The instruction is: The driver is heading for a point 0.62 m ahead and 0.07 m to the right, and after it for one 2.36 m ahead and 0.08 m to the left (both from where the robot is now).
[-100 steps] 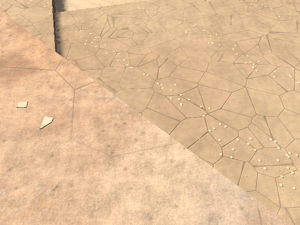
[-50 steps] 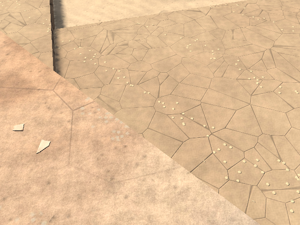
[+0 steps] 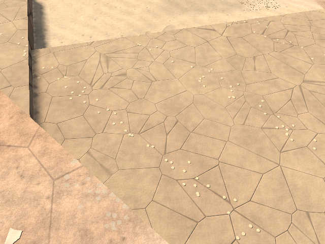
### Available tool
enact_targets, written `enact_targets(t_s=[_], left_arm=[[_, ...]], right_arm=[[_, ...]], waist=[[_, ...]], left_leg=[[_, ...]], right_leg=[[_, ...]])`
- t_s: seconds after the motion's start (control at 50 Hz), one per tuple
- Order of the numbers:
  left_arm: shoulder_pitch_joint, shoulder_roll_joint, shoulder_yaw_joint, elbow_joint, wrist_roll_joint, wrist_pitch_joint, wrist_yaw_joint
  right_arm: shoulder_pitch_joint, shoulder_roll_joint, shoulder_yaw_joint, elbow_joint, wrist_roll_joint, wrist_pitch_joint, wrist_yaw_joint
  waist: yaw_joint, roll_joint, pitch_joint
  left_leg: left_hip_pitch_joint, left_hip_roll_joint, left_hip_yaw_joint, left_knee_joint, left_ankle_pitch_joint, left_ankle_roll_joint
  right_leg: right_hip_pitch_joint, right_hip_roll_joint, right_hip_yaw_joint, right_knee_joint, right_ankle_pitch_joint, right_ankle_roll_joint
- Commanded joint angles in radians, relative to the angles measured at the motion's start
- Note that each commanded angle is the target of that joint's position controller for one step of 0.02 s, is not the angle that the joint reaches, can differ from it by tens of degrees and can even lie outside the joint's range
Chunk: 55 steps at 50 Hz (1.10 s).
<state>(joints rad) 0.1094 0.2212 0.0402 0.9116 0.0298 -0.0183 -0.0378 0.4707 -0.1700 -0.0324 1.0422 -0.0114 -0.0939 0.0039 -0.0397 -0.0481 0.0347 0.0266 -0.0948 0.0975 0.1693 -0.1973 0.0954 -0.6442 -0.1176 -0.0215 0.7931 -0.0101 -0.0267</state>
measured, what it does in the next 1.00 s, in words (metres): walks ahead: right foot, then left foot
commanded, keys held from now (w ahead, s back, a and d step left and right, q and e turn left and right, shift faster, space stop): w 0.74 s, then no key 0.26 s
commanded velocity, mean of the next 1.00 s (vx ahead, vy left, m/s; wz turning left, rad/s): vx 0.45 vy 0.00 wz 0.00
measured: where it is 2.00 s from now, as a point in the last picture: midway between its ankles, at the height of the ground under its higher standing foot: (160, 212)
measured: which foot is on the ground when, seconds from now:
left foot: down 0.00-0.18, up 0.20-0.78, down 0.80-1.00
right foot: up 0.00-0.16, down 0.18-0.80, up 0.82-1.00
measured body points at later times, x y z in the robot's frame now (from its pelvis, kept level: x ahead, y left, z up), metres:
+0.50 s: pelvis +0.26 -0.05 +0.00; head +0.27 -0.07 +0.45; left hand +0.22 +0.20 -0.13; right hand +0.36 -0.31 -0.14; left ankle +0.37 +0.13 -0.67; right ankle +0.23 -0.10 -0.75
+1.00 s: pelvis +0.49 +0.01 +0.00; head +0.53 +0.02 +0.44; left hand +0.56 +0.27 -0.15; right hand +0.51 -0.25 -0.14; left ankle +0.52 +0.08 -0.75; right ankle +0.48 -0.11 -0.67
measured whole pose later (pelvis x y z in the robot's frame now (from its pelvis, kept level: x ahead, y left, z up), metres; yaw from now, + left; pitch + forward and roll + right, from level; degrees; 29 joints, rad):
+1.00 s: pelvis +0.49 +0.01 +0.00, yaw -1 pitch -1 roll +1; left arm 0.25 0.24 0.04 0.92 0.03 -0.02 0.00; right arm 0.28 -0.23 -0.04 1.00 -0.02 -0.07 0.01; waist -0.02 -0.03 0.11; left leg -0.20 -0.06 0.10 0.37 -0.16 0.10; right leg -0.46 0.00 0.02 1.06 -0.34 -0.03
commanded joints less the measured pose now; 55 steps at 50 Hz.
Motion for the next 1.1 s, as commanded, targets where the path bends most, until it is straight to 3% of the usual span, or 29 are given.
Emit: enact_targets(t_s=[0.02, 0.08, 0.12, 0.16, 0.18, 0.2, 0.22, 0.24, 0.26, 0.28, 0.32, 0.38, 0.42, 0.58, 0.64, 0.66, 0.74, 0.78, 0.8, 0.82, 0.84, 0.86, 0.88, 0.9, 0.94, 0.96, 1.0, 1.04, 1.1], left_arm=[[-0.140, 0.032, -0.003, -0.098, -0.003, -0.016, -0.005], [-0.179, 0.042, -0.004, -0.129, -0.007, -0.020, 0.000], [-0.136, 0.060, 0.000, -0.131, -0.007, -0.033, 0.002], [0.048, 0.098, 0.019, -0.078, -0.007, -0.046, 0.016], [0.218, 0.117, 0.031, -0.027, 0.003, -0.058, 0.025], [0.390, 0.200, 0.051, 0.001, 0.027, -0.065, 0.035], [0.383, 0.271, 0.070, 0.002, 0.022, -0.056, 0.034], [0.309, 0.202, 0.060, -0.011, -0.012, -0.044, 0.024], [0.218, 0.146, 0.043, -0.027, -0.017, -0.046, 0.019], [0.169, 0.103, 0.030, -0.033, -0.012, -0.055, 0.014], [0.162, 0.063, 0.015, -0.017, -0.015, -0.074, 0.020], [0.233, 0.100, 0.018, 0.010, -0.026, -0.094, 0.021], [0.280, 0.115, 0.020, 0.026, -0.029, -0.094, 0.024], [0.407, 0.102, 0.001, 0.061, -0.029, -0.079, 0.043], [0.443, 0.115, 0.003, 0.078, -0.017, -0.069, 0.047], [0.457, 0.130, 0.007, 0.088, -0.001, -0.069, 0.049], [0.405, 0.137, 0.012, 0.078, 0.003, -0.059, 0.056], [0.357, 0.139, 0.010, 0.071, 0.004, -0.054, 0.053], [0.343, 0.147, 0.012, 0.072, -0.008, -0.054, 0.051], [0.333, 0.130, 0.010, 0.051, -0.015, -0.064, 0.049], [0.516, -0.011, -0.018, 0.056, -0.049, -0.061, 0.040], [0.426, 0.091, 0.004, 0.054, -0.027, -0.058, 0.056], [0.350, 0.103, 0.010, 0.029, -0.029, -0.063, 0.056], [0.308, 0.109, 0.011, 0.022, -0.022, -0.059, 0.052], [0.309, 0.084, 0.009, 0.020, 0.011, -0.018, 0.036], [0.306, 0.078, 0.014, 0.013, 0.011, 0.004, 0.034], [0.239, 0.060, 0.017, -0.023, 0.002, 0.028, 0.037], [0.176, 0.062, 0.018, -0.061, 0.007, 0.032, 0.037], [0.145, 0.068, 0.017, -0.076, -0.001, 0.027, 0.035]], right_arm=[[0.045, -0.133, -0.016, -0.028, -0.001, -0.012, -0.008], [0.065, -0.142, -0.015, -0.009, -0.011, -0.004, -0.014], [0.024, -0.163, -0.022, -0.012, -0.017, 0.001, -0.017], [-0.014, -0.182, -0.026, -0.018, -0.018, 0.009, -0.023], [-0.037, -0.176, -0.023, -0.027, -0.010, 0.016, -0.023], [-0.021, -0.141, -0.012, -0.064, 0.000, 0.019, -0.022], [0.135, -0.065, -0.005, -0.051, 0.027, 0.021, -0.009], [0.057, -0.172, -0.030, -0.033, 0.009, 0.026, -0.016], [-0.032, -0.175, -0.035, -0.064, 0.008, 0.019, -0.011], [-0.080, -0.155, -0.032, -0.074, 0.008, 0.016, -0.009], [-0.079, -0.116, -0.027, -0.069, -0.014, 0.041, -0.001], [-0.106, -0.107, -0.031, -0.079, -0.013, 0.072, 0.015], [-0.195, -0.116, -0.029, -0.109, -0.017, 0.079, 0.021], [-0.452, -0.106, -0.012, -0.207, -0.013, 0.065, 0.029], [-0.514, -0.110, -0.006, -0.227, -0.015, 0.065, 0.029], [-0.484, -0.130, -0.012, -0.217, -0.020, 0.066, 0.029], [-0.490, -0.148, -0.018, -0.228, -0.024, 0.047, 0.026], [-0.317, -0.142, -0.024, -0.167, -0.026, 0.036, 0.014], [-0.168, -0.153, -0.032, -0.113, -0.032, 0.023, 0.009], [0.004, -0.228, -0.055, -0.054, -0.039, 0.010, 0.002], [0.018, -0.287, -0.065, -0.048, -0.038, 0.009, 0.004], [0.001, -0.254, -0.057, -0.066, 0.012, 0.014, 0.015], [-0.104, -0.219, -0.044, -0.086, 0.010, 0.015, 0.014], [-0.172, -0.171, -0.030, -0.099, 0.004, 0.020, 0.013], [-0.190, -0.146, -0.017, -0.097, -0.006, 0.026, 0.000], [-0.190, -0.168, -0.019, -0.097, -0.018, 0.014, 0.003], [-0.185, -0.193, -0.026, -0.079, -0.006, -0.005, 0.001], [-0.178, -0.176, -0.020, -0.060, 0.003, -0.006, -0.006], [-0.147, -0.160, -0.009, -0.052, -0.007, 0.008, -0.017]], waist=[[-0.010, 0.110, 0.086], [-0.013, 0.131, 0.089], [0.021, 0.141, 0.065], [0.099, 0.130, -0.032], [0.172, 0.092, -0.128], [0.208, -0.030, -0.270], [0.114, -0.230, -0.347], [0.121, -0.056, -0.245], [0.091, -0.019, -0.103], [0.068, 0.026, -0.033], [0.022, -0.003, -0.007], [0.004, -0.005, 0.000], [0.024, -0.014, 0.027], [0.082, -0.007, 0.078], [0.099, -0.018, 0.069], [0.087, -0.049, 0.051], [0.054, -0.007, 0.063], [-0.012, -0.027, 0.000], [-0.070, -0.025, -0.047], [-0.127, 0.055, -0.113], [-0.008, 0.307, -0.273], [-0.055, 0.127, -0.245], [-0.018, 0.126, -0.121], [0.003, 0.088, -0.057], [0.040, 0.086, -0.031], [0.053, 0.080, -0.024], [0.069, 0.078, -0.004], [0.069, 0.108, -0.017], [0.057, 0.109, -0.047]], left_leg=[[-0.044, 0.247, -0.109, -0.059, 0.402, 0.065], [0.032, 0.280, -0.103, -0.014, 0.520, 0.077], [0.065, 0.304, -0.099, 0.050, 0.672, 0.076], [0.123, 0.298, -0.090, 0.262, 0.857, 0.055], [0.043, 0.265, -0.058, 0.467, 0.780, 0.036], [-0.168, 0.201, -0.014, 0.786, 0.382, 0.017], [-0.546, 0.005, -0.042, 1.085, -0.352, -0.014], [-0.649, 0.063, -0.158, 1.154, -0.291, 0.003], [-0.664, 0.101, -0.158, 1.129, -0.191, 0.007], [-0.633, 0.135, -0.157, 1.078, -0.126, 0.003], [-0.548, 0.175, -0.152, 0.987, -0.076, -0.019], [-0.553, 0.190, -0.135, 0.901, -0.011, -0.044], [-0.637, 0.204, -0.109, 0.859, 0.074, -0.062], [-0.711, 0.187, -0.046, 0.544, 0.285, -0.081], [-0.707, 0.164, -0.045, 0.480, 0.271, -0.065], [-0.725, 0.175, -0.070, 0.560, 0.282, -0.047], [-0.674, 0.138, -0.047, 0.506, 0.085, 0.001], [-0.391, 0.053, 0.007, 0.436, 0.011, 0.035], [-0.198, 0.043, -0.005, 0.330, 0.138, 0.053], [0.048, 0.173, -0.130, 0.321, 0.499, 0.099], [0.347, 0.493, -0.531, 0.313, 0.888, 0.282], [0.261, 0.462, -0.516, 0.279, 0.902, 0.275], [0.139, 0.435, -0.412, 0.219, 0.795, 0.234], [0.021, 0.404, -0.366, 0.160, 0.699, 0.197], [-0.171, 0.359, -0.271, 0.074, 0.619, 0.180], [-0.213, 0.340, -0.230, 0.061, 0.610, 0.179], [-0.235, 0.299, -0.173, 0.044, 0.567, 0.148], [-0.215, 0.261, -0.143, 0.059, 0.479, 0.120], [-0.206, 0.251, -0.141, 0.124, 0.436, 0.130]], right_leg=[[0.009, 0.055, -0.059, -0.135, 0.057, 0.001], [0.045, 0.080, -0.068, -0.198, -0.017, -0.026], [0.132, 0.106, -0.066, -0.226, -0.074, -0.059], [0.295, 0.155, -0.069, -0.300, -0.153, -0.101], [0.510, 0.132, -0.045, -0.360, -0.085, -0.131], [0.772, -0.111, 0.224, -0.364, -0.126, -0.177], [1.003, -0.316, 0.685, -0.460, -0.207, -0.311], [0.913, -0.259, 0.640, -0.501, -0.296, -0.285], [0.760, -0.228, 0.494, -0.536, -0.258, -0.253], [0.639, -0.188, 0.397, -0.576, -0.150, -0.225], [0.525, -0.115, 0.261, -0.618, -0.025, -0.167], [0.507, -0.079, 0.183, -0.656, 0.069, -0.146], [0.530, -0.067, 0.149, -0.683, 0.114, -0.133], [0.625, -0.036, 0.069, -0.691, 0.267, -0.127], [0.736, -0.068, 0.064, -0.664, 0.346, -0.151], [0.805, -0.109, 0.067, -0.629, 0.420, -0.170], [0.865, -0.131, 0.039, -0.511, 0.616, -0.181], [0.762, -0.087, 0.002, -0.289, 0.876, -0.141], [0.675, -0.055, 0.002, -0.102, 0.812, -0.116], [0.472, 0.025, -0.034, 0.189, 0.453, -0.075], [0.127, 0.213, -0.042, 0.595, -0.607, -0.011], [0.048, 0.195, 0.086, 0.584, -0.553, -0.028], [0.024, 0.136, 0.110, 0.511, -0.477, -0.030], [0.060, 0.100, 0.099, 0.425, -0.441, -0.025], [0.225, 0.088, 0.056, 0.326, -0.407, 0.002], [0.248, 0.099, 0.055, 0.307, -0.328, -0.003], [0.210, 0.097, 0.067, 0.211, -0.213, -0.005], [0.185, 0.094, 0.059, 0.075, -0.039, -0.001], [0.184, 0.087, 0.070, -0.013, 0.126, -0.001]])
